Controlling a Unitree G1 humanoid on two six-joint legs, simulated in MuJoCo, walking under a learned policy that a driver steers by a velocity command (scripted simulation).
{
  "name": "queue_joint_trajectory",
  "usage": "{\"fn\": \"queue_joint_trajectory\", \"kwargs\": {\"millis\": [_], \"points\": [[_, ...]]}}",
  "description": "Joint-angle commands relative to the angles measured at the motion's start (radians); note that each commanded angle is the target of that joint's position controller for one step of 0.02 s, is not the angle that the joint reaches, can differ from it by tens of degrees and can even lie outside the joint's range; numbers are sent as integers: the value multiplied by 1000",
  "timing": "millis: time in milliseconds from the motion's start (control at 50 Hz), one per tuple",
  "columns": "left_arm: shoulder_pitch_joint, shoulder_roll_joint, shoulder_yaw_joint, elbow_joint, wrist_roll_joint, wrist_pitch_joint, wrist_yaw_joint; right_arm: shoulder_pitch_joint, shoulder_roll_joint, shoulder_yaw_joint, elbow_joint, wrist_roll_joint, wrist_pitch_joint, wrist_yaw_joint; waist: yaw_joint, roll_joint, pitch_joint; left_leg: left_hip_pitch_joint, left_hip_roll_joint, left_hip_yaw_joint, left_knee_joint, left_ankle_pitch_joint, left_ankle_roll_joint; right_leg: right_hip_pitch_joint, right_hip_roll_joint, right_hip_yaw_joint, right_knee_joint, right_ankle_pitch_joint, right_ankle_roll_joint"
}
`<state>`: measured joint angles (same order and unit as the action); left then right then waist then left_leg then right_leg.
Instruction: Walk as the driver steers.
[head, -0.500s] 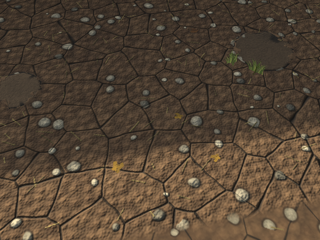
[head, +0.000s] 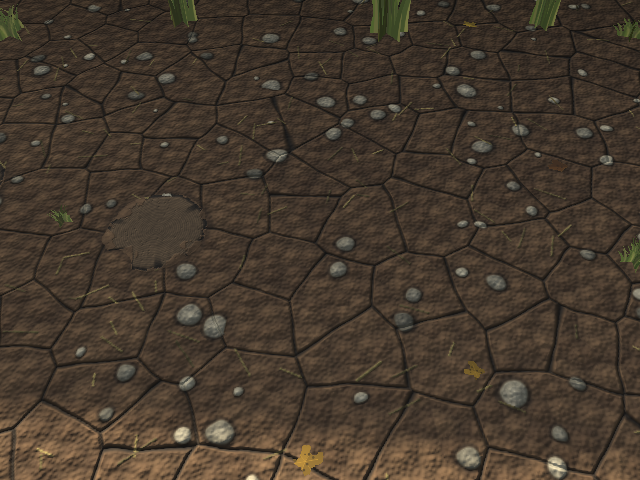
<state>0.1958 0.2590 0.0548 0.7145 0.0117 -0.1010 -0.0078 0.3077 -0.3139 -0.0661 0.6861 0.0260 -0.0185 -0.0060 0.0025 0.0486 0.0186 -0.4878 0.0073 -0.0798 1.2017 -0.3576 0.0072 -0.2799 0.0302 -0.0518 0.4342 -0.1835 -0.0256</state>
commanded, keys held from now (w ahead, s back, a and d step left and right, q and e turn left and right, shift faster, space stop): w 1.00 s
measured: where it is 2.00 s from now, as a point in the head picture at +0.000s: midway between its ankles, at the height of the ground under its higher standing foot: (315, 255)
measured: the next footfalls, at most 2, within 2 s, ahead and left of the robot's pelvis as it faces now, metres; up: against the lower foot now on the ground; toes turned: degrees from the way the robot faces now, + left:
left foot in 0.32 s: +0.33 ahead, +0.17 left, +0.00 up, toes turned +5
right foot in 0.84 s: +0.65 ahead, -0.05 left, +0.00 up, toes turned +2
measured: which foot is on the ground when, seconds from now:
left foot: up 0.00-0.30, down 0.32-0.84, up 0.86-1.00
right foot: down 0.00-0.34, up 0.36-0.82, down 0.84-1.00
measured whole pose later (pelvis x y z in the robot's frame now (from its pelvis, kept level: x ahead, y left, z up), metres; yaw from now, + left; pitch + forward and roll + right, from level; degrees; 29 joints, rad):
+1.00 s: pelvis +0.56 +0.03 +0.00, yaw +4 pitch +1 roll +0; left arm 0.20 0.27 0.04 0.80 0.00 -0.08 -0.04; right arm 0.30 -0.30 -0.05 0.80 0.02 -0.07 0.00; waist 0.00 0.03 0.03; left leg -0.44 0.05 -0.03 1.14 -0.35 0.03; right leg -0.32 0.04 -0.05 0.45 -0.16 -0.06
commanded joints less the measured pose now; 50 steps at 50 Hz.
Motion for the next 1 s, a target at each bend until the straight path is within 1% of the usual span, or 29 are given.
{"fn": "queue_joint_trajectory", "kwargs": {"millis": [20,100,160,220,260,280,300,320,340,360,380,400,420,440,480,560,640,740,800,820,840,860,880,900,920,940,960,980,1000], "points": [[36,105,26,-12,-7,-16,-3,-23,-30,-11,-92,0,-10,6,5,-146,-8,-186,78,-35,-65,32,-7,144,-271,271,-256,85,-182],[41,160,40,25,-18,-16,-6,-120,-10,9,-110,-16,-23,18,13,-114,4,-185,95,-1,-308,204,-12,149,-262,156,-290,204,-194],[78,188,42,53,-32,-3,-4,-228,-1,19,-128,-13,-42,35,52,-109,19,-109,77,56,-495,334,-5,147,-237,85,-284,224,-166],[140,216,47,88,-43,11,-5,-304,-21,15,-158,-4,-47,45,70,-121,35,-88,60,70,-589,317,16,219,-279,92,-266,226,-150],[153,231,51,106,-49,24,-2,-306,-42,7,-166,-6,-48,48,50,-134,32,-50,40,85,-639,254,45,273,-303,90,-220,307,-134],[144,239,51,110,-51,30,1,-256,-60,-4,-155,-11,-48,47,10,-137,3,41,14,108,-674,246,64,280,-294,69,-152,440,-118],[142,230,46,114,-52,35,3,-140,-92,-24,-119,-17,-46,42,-55,-127,-68,219,-18,135,-708,264,90,253,-259,25,-8,580,-94],[148,197,30,109,-38,33,8,18,-145,-50,-77,-19,-41,31,-125,-105,-169,466,18,90,-683,282,121,132,-213,-17,203,527,-56],[209,101,-5,64,-14,19,4,141,-255,-72,-66,-41,-35,18,-126,111,-324,839,290,-335,-702,183,258,-240,-89,-52,607,132,16],[213,103,-10,73,-18,-1,2,156,-227,-61,-62,-22,-34,21,-120,201,-423,889,387,-662,-861,93,332,-398,-10,95,805,-385,28],[149,184,14,55,-47,-11,-6,103,-168,-39,-60,-18,-39,26,-117,129,-288,795,358,-555,-880,41,293,-502,-71,137,877,-352,17],[83,182,12,38,-55,-15,-7,47,-135,-29,-63,-17,-43,27,-97,89,-178,662,315,-412,-892,90,265,-515,-115,111,851,-269,6],[56,169,12,36,-39,-13,-3,-10,-107,-20,-61,-22,-47,31,-63,35,-107,531,271,-318,-920,167,247,-483,-146,99,789,-195,9],[65,165,17,41,-26,-3,0,-50,-77,-12,-63,-28,-54,34,-27,44,-76,435,237,-253,-953,242,233,-422,-174,110,735,-141,11],[103,127,10,57,-25,20,-2,-78,-71,-13,-55,-29,-68,36,13,52,-66,341,218,-193,-1012,311,244,-345,-182,108,694,-84,27],[-1,100,2,27,-11,34,3,-44,-97,-22,-10,-26,-82,23,5,6,-8,323,200,-85,-1063,409,246,-405,-182,107,504,86,57],[-140,73,-12,-5,-18,19,-16,13,-126,-28,30,-18,-73,10,-46,2,29,333,169,-2,-1074,376,206,-354,-139,74,244,286,50],[-257,91,-13,-53,-26,9,-42,94,-148,-36,92,-6,-54,4,-78,4,60,483,234,-20,-1015,384,191,-374,-109,76,108,238,10],[-204,122,-2,-48,-22,3,-49,85,-164,-42,109,-5,-37,-3,-34,31,17,558,247,-20,-914,597,160,-273,-72,44,70,121,-32],[-112,146,13,-22,-19,2,-45,66,-166,-40,109,-5,-31,-6,22,34,-41,550,217,9,-803,765,140,-134,-37,9,46,117,-56],[46,196,38,23,-17,3,-35,69,-139,-28,104,-13,-26,-10,89,16,-152,469,163,51,-609,787,109,108,-48,19,64,149,-90],[189,288,60,42,0,6,-25,142,-63,-1,73,-29,-37,-8,99,-133,-321,146,66,99,-244,483,50,503,-286,338,101,137,-206],[238,288,60,62,-16,12,-30,207,2,21,84,-26,-58,-1,83,-325,-424,-133,-79,17,2,-213,10,694,-418,740,-54,-81,-307],[214,208,36,58,-30,13,-27,109,-103,-5,74,-1,-74,7,116,-236,-329,-249,-24,-62,97,-213,22,641,-391,717,-112,-215,-265],[138,185,28,47,-28,15,-23,20,-128,-11,44,15,-83,10,98,-188,-191,-293,29,-24,82,-118,32,501,-364,582,-138,-184,-228],[76,166,22,37,-18,16,-21,-28,-120,-10,35,3,-86,5,72,-118,-113,-265,72,1,33,-31,32,359,-330,487,-164,-92,-214],[37,138,14,31,-7,13,-23,-35,-110,-14,36,-9,-80,3,39,-110,-65,-215,103,2,-21,26,28,250,-296,415,-194,4,-207],[17,122,9,30,2,9,-24,-10,-93,-14,43,-12,-71,3,9,-133,-63,-153,121,-4,-45,60,23,185,-275,372,-220,58,-205],[12,119,10,34,-1,3,-25,12,-73,-11,51,-12,-61,3,-6,-138,-63,-122,127,0,-69,73,15,151,-263,338,-247,90,-213]]}}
